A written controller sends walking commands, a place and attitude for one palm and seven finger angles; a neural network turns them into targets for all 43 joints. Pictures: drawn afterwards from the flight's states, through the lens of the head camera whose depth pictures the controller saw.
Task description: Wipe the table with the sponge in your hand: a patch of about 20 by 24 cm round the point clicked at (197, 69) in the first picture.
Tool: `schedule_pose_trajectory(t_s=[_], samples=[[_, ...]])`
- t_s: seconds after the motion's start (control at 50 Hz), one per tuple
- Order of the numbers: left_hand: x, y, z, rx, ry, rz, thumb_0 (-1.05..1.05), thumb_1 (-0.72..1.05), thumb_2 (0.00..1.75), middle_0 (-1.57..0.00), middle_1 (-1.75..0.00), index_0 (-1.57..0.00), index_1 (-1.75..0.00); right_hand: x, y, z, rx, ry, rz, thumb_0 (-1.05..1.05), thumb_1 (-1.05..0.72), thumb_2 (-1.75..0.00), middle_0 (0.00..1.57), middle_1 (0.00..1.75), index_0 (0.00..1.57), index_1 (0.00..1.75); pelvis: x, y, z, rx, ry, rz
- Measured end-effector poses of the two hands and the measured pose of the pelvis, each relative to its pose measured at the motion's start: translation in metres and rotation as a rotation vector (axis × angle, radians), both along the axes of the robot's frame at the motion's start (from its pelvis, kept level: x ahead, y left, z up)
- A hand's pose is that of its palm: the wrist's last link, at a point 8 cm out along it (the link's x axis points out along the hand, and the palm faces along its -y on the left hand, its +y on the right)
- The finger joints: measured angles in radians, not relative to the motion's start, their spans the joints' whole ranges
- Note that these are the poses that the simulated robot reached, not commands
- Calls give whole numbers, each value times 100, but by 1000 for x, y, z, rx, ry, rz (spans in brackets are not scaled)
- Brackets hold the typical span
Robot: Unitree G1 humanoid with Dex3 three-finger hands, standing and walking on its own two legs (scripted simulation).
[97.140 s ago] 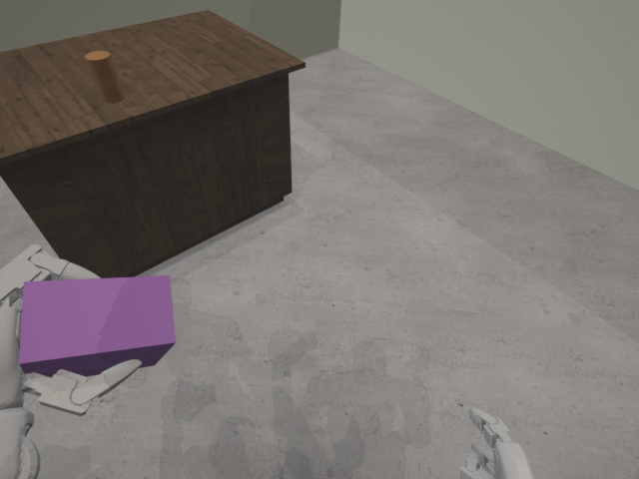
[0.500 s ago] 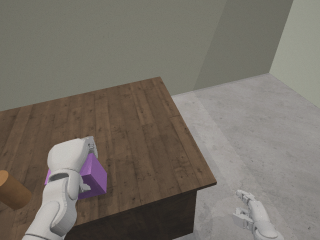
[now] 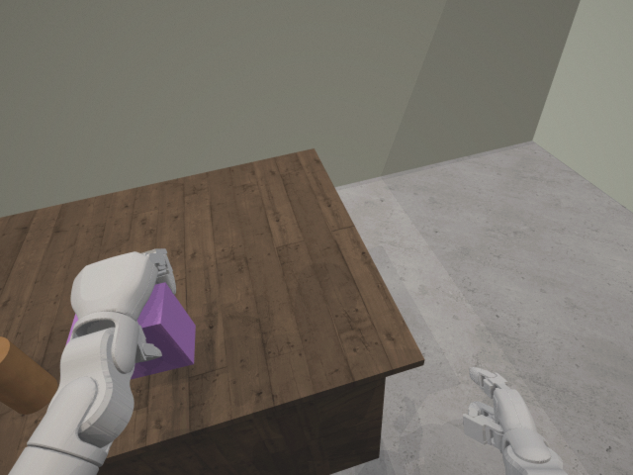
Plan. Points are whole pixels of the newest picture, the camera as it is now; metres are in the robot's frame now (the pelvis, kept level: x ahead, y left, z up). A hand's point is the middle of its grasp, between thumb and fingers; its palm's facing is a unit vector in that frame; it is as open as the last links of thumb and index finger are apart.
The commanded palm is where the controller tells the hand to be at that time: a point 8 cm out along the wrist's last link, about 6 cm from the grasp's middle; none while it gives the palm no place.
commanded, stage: lift the sponge slowly off the table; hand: left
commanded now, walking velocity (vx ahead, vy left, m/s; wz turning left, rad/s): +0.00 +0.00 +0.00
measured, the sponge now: (144, 340) +0.25 +0.29 +0.04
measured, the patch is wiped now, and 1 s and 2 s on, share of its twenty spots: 1.00 1.00 1.00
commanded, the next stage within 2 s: bring the sponge back beside the body in 0.04 s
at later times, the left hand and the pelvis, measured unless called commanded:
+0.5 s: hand (116, 326) +0.23 +0.29 +0.10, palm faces +0.06 -0.11 -0.99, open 10.1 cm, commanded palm +0.21 +0.28 +0.17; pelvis +0.00 +0.01 +0.00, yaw +0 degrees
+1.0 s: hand (100, 349) +0.20 +0.29 +0.10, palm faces +0.03 -0.13 -0.99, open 10.1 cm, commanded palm +0.17 +0.29 +0.17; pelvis -0.01 +0.01 +0.00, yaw +0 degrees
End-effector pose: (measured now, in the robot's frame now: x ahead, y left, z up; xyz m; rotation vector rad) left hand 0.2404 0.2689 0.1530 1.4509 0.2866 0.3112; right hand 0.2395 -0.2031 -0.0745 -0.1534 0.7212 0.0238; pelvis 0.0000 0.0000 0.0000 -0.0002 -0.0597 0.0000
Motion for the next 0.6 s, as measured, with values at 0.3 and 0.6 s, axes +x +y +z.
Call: schedule_pose_trajectory(t_s=[0.3,0.6], samples=[[-15,4,-6,-31,15,-14,0,-56,101,-76,-139,-79,-141,-5,1,-2,-9,6,-5,1,-91,-90,20,30,20,30,1,6,-1,-3,2,-5],[-32,17,-3,-34,10,23,0,-56,101,-76,-139,-79,-141,1,24,5,7,-28,37,1,-90,-90,20,30,20,30,-6,13,0,-6,-6,6]])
